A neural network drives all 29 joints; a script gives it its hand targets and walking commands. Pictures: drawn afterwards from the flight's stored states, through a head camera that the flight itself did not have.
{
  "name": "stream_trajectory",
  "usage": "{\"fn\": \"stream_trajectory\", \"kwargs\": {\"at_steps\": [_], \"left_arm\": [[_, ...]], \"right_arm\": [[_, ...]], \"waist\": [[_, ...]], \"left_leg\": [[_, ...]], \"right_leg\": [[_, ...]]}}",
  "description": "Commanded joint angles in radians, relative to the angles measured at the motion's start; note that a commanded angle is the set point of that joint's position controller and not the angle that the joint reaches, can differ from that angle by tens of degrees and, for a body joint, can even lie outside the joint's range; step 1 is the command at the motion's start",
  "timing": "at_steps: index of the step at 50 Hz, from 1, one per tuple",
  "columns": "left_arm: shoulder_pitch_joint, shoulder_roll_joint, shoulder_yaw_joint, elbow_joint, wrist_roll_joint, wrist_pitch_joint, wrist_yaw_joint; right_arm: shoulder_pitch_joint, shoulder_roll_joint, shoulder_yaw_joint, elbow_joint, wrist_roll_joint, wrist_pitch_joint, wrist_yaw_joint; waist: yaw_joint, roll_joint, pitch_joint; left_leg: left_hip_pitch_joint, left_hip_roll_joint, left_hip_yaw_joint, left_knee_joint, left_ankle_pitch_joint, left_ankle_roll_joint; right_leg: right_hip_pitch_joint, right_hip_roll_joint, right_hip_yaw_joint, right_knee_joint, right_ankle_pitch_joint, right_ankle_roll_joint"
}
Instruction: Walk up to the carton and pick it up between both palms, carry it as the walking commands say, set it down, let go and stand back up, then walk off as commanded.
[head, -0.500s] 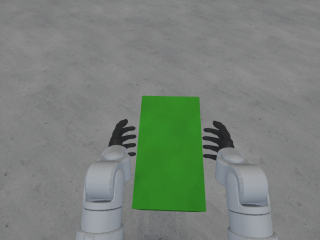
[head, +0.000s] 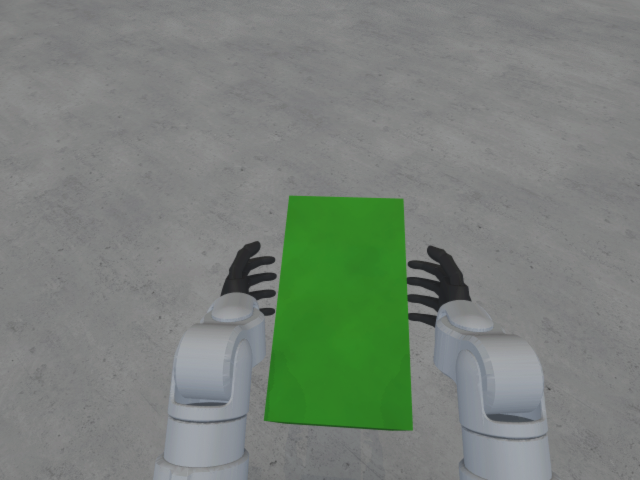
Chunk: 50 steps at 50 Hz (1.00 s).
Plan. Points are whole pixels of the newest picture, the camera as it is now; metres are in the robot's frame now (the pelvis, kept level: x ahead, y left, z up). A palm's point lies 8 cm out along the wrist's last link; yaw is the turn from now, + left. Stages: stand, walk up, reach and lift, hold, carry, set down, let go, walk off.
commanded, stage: carry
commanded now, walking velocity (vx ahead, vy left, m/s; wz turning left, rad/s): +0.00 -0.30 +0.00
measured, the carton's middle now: (341, 316) +0.34 -0.01 +0.00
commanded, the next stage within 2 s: none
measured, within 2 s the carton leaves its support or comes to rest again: neither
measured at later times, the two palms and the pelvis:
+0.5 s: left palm (422, 359) +0.24 -0.08 +0.10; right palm out of the picture +0.22 -0.31 +0.09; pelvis -0.06 -0.18 +0.01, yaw +0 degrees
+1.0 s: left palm out of the picture +0.16 -0.27 +0.10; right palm out of the picture +0.16 -0.50 +0.09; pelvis -0.13 -0.37 +0.00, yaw +1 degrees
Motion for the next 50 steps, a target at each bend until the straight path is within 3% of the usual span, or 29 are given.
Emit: {"fn": "stream_trajectory", "kwargs": {"at_steps": [1,2,3,5,7,10,13,15,16,17,18,19,21,23,26,28,29,30,31,33,36,39,43,44,45,46,47,48,50], "left_arm": [[-0.166,-1.051,-0.413,-0.084,-0.258,-0.031,-0.177],[-0.198,-1.056,-0.441,-0.099,-0.273,-0.019,-0.186],[-0.22,-1.046,-0.45,-0.111,-0.276,-0.026,-0.188],[-0.311,-1.083,-0.483,-0.161,-0.311,-0.044,-0.202],[-0.303,-1.089,-0.494,-0.168,-0.321,-0.046,-0.207],[-0.249,-1.069,-0.497,-0.152,-0.311,-0.038,-0.191],[-0.222,-1.041,-0.485,-0.124,-0.312,-0.021,-0.183],[-0.218,-1.036,-0.475,-0.104,-0.312,-0.008,-0.184],[-0.223,-1.029,-0.467,-0.091,-0.309,-0.001,-0.185],[-0.22,-1.019,-0.452,-0.079,-0.303,0.006,-0.19],[-0.204,-1.011,-0.424,-0.06,-0.289,-0.002,-0.191],[-0.208,-1.042,-0.421,-0.041,-0.302,0.0,-0.197],[-0.262,-1.09,-0.398,-0.082,-0.292,-0.021,-0.209],[-0.273,-1.092,-0.368,-0.128,-0.276,-0.044,-0.207],[-0.211,-1.079,-0.376,-0.12,-0.256,-0.05,-0.195],[-0.175,-1.053,-0.385,-0.097,-0.243,-0.039,-0.18],[-0.159,-1.044,-0.393,-0.07,-0.237,-0.029,-0.174],[-0.14,-1.052,-0.406,-0.066,-0.242,-0.017,-0.177],[-0.191,-1.045,-0.429,-0.092,-0.254,-0.02,-0.182],[-0.284,-1.091,-0.474,-0.14,-0.293,-0.039,-0.197],[-0.299,-1.105,-0.502,-0.176,-0.319,-0.047,-0.204],[-0.247,-1.083,-0.511,-0.15,-0.316,-0.033,-0.19],[-0.221,-1.052,-0.491,-0.118,-0.317,-0.011,-0.185],[-0.219,-1.053,-0.485,-0.108,-0.315,-0.005,-0.186],[-0.222,-1.049,-0.475,-0.094,-0.313,0.002,-0.187],[-0.215,-1.038,-0.459,-0.079,-0.306,0.008,-0.19],[-0.194,-1.017,-0.429,-0.054,-0.283,0.006,-0.191],[-0.177,-1.054,-0.423,-0.031,-0.292,0.0,-0.195],[-0.243,-1.102,-0.398,-0.069,-0.29,-0.021,-0.211]], "right_arm": [[-0.27,1.017,0.448,-0.089,0.27,-0.04,0.202],[-0.241,1.008,0.414,-0.035,0.248,-0.043,0.206],[-0.262,1.028,0.427,-0.059,0.265,-0.045,0.208],[-0.304,1.053,0.41,-0.076,0.265,-0.066,0.215],[-0.305,1.053,0.406,-0.086,0.254,-0.075,0.211],[-0.271,1.009,0.397,-0.091,0.24,-0.069,0.201],[-0.237,0.982,0.386,-0.053,0.222,-0.05,0.191],[-0.216,0.978,0.384,-0.028,0.21,-0.039,0.184],[-0.204,0.977,0.382,-0.018,0.203,-0.035,0.181],[-0.213,0.979,0.383,-0.015,0.199,-0.031,0.18],[-0.252,0.965,0.41,-0.048,0.219,-0.019,0.182],[-0.292,0.988,0.427,-0.038,0.242,-0.014,0.188],[-0.423,1.057,0.476,-0.094,0.293,-0.032,0.203],[-0.424,1.081,0.494,-0.116,0.314,-0.039,0.21],[-0.376,1.064,0.49,-0.117,0.311,-0.044,0.204],[-0.316,1.045,0.473,-0.085,0.294,-0.036,0.205],[-0.291,1.031,0.46,-0.071,0.284,-0.033,0.207],[-0.264,1.009,0.441,-0.045,0.265,-0.033,0.21],[-0.263,1.026,0.436,-0.034,0.271,-0.035,0.214],[-0.312,1.06,0.426,-0.068,0.275,-0.057,0.223],[-0.3,1.062,0.407,-0.087,0.255,-0.074,0.216],[-0.267,1.012,0.393,-0.096,0.236,-0.067,0.203],[-0.236,0.985,0.384,-0.056,0.214,-0.044,0.189],[-0.231,0.984,0.385,-0.046,0.211,-0.038,0.186],[-0.219,0.984,0.386,-0.037,0.207,-0.033,0.184],[-0.225,0.984,0.389,-0.034,0.205,-0.03,0.182],[-0.242,0.975,0.405,-0.046,0.214,-0.016,0.185],[-0.296,0.991,0.437,-0.058,0.246,-0.012,0.192],[-0.425,1.069,0.486,-0.101,0.302,-0.029,0.208]], "waist": [[-0.001,0.005,-0.359],[0.006,0.391,-0.354],[0.016,0.25,-0.388],[0.012,0.1,-0.366],[0.013,0.108,-0.339],[0.011,0.188,-0.331],[0.011,0.248,-0.331],[0.017,0.24,-0.339],[0.013,0.154,-0.342],[0.011,-0.02,-0.324],[0.034,-0.379,-0.319],[0.038,-0.368,-0.33],[0.027,-0.274,-0.311],[0.027,-0.268,-0.328],[0.037,-0.252,-0.383],[0.021,-0.199,-0.376],[0.0,-0.092,-0.357],[-0.002,0.275,-0.376],[0.006,0.283,-0.348],[0.006,0.107,-0.349],[0.004,0.127,-0.326],[0.004,0.192,-0.337],[0.003,0.261,-0.338],[0.01,0.247,-0.345],[0.008,0.18,-0.353],[0.007,0.031,-0.349],[0.02,-0.317,-0.339],[0.038,-0.407,-0.352],[0.025,-0.303,-0.336]], "left_leg": [[0.364,0.236,-0.274,-0.416,0.272,0.075],[0.444,0.538,-0.689,-0.431,0.676,0.244],[0.487,0.513,-0.634,-0.392,0.806,0.284],[0.419,0.42,-0.392,-0.338,0.695,0.234],[0.368,0.315,-0.234,-0.309,0.605,0.161],[0.335,0.297,-0.184,-0.31,0.679,0.136],[0.268,0.275,-0.136,-0.276,0.638,0.096],[0.222,0.243,-0.095,-0.194,0.561,0.047],[0.175,0.18,-0.059,-0.102,0.457,0.015],[-0.009,0.115,-0.041,0.054,0.128,-0.014],[-0.218,-0.009,0.044,0.299,-0.234,-0.055],[-0.214,0.01,-0.051,0.478,-0.259,-0.039],[-0.172,0.033,-0.078,0.498,-0.108,-0.015],[-0.139,0.022,-0.041,0.336,-0.059,-0.004],[0.007,-0.022,-0.007,0.06,-0.063,0.026],[0.162,0.006,-0.029,-0.235,0.093,0.044],[0.333,0.129,-0.146,-0.373,0.203,0.065],[0.466,0.49,-0.61,-0.415,0.5,0.203],[0.472,0.55,-0.679,-0.42,0.707,0.302],[0.409,0.439,-0.442,-0.373,0.665,0.254],[0.37,0.285,-0.211,-0.334,0.576,0.155],[0.355,0.283,-0.175,-0.331,0.639,0.144],[0.251,0.262,-0.127,-0.285,0.572,0.089],[0.217,0.247,-0.105,-0.236,0.533,0.062],[0.176,0.191,-0.066,-0.146,0.458,0.03],[0.038,0.125,-0.037,-0.006,0.261,-0.002],[-0.211,0.004,0.047,0.211,-0.142,-0.05],[-0.224,-0.005,-0.035,0.447,-0.261,-0.035],[-0.166,0.025,-0.081,0.512,-0.1,-0.01]], "right_leg": [[-0.033,-0.095,0.056,0.049,0.177,-0.045],[-0.312,0.039,0.021,0.276,-0.355,0.025],[-0.313,-0.032,0.16,0.449,-0.324,0.024],[-0.279,-0.095,0.207,0.548,-0.18,0.034],[-0.221,-0.089,0.161,0.455,-0.109,0.052],[-0.124,-0.057,0.067,0.272,-0.134,0.078],[0.009,-0.048,0.027,0.054,-0.148,0.08],[0.13,-0.015,-0.014,-0.191,-0.037,0.066],[0.218,0.004,-0.026,-0.296,0.003,0.06],[0.339,-0.1,0.109,-0.346,0.057,0.034],[0.339,-0.313,0.355,-0.338,0.228,-0.11],[0.286,-0.328,0.337,-0.278,0.353,-0.178],[0.23,-0.246,0.17,-0.218,0.343,-0.153],[0.27,-0.206,0.123,-0.174,0.329,-0.137],[0.266,-0.211,0.148,-0.172,0.314,-0.146],[0.188,-0.192,0.142,-0.145,0.284,-0.114],[0.017,-0.157,0.107,-0.068,0.229,-0.071],[-0.265,-0.022,0.021,0.16,-0.149,0.018],[-0.371,-0.026,0.114,0.361,-0.313,0.032],[-0.307,-0.095,0.215,0.51,-0.173,0.032],[-0.24,-0.076,0.149,0.431,-0.058,0.057],[-0.156,-0.072,0.071,0.277,-0.087,0.082],[0.026,-0.054,0.016,-0.01,-0.099,0.077],[0.096,-0.038,-0.002,-0.141,-0.042,0.067],[0.185,-0.011,-0.029,-0.265,0.001,0.059],[0.31,-0.058,0.038,-0.323,0.034,0.048],[0.358,-0.299,0.327,-0.353,0.205,-0.067],[0.293,-0.34,0.34,-0.287,0.351,-0.169],[0.226,-0.256,0.163,-0.211,0.36,-0.147]]}}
